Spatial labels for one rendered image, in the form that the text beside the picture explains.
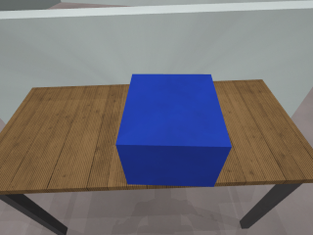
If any carton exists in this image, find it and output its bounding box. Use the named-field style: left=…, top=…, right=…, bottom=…
left=115, top=73, right=232, bottom=187

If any table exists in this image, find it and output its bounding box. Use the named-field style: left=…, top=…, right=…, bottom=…
left=0, top=79, right=313, bottom=235

